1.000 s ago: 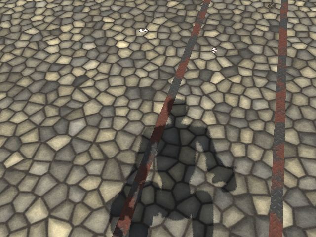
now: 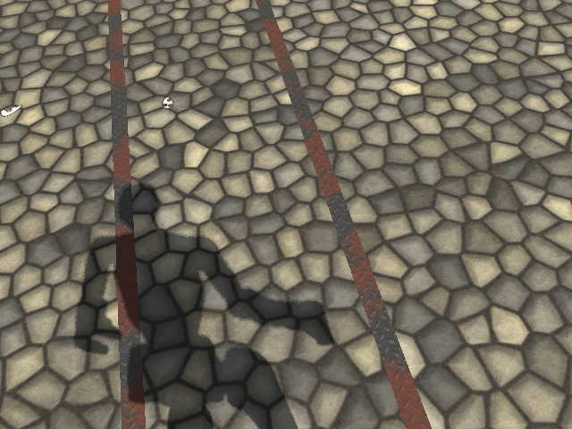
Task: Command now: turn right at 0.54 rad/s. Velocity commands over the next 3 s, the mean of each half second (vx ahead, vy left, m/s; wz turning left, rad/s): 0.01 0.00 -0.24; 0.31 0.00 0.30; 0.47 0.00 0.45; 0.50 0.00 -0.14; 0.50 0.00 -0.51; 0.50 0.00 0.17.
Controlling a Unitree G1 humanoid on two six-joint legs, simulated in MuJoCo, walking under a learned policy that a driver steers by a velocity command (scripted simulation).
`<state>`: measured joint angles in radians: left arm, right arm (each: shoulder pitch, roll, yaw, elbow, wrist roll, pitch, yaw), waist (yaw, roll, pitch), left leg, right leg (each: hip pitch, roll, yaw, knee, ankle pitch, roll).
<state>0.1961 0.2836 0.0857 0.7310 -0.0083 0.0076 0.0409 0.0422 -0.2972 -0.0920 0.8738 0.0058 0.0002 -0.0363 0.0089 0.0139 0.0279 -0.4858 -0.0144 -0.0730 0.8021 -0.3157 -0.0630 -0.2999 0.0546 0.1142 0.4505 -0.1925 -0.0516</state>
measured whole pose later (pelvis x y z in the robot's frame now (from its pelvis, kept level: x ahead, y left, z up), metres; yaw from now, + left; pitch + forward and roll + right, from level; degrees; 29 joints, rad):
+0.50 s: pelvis +0.00 +0.01 -0.01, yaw -6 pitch +0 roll +0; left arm 0.19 0.27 0.06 0.78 0.00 0.04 0.03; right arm 0.13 -0.25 -0.03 0.91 -0.01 -0.02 0.00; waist -0.02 0.00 0.05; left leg -0.24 0.02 -0.01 0.49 -0.25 -0.02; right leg -0.20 0.00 0.05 0.48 -0.27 0.02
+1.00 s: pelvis +0.12 +0.08 +0.00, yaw +6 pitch +1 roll -2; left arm 0.19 0.29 0.07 0.75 -0.01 -0.11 0.01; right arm 0.33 -0.26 -0.04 0.89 0.01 -0.07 0.03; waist -0.04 -0.03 0.02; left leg -0.21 -0.05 -0.01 0.46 -0.26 0.08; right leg -0.51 -0.05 0.02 1.08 -0.28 -0.02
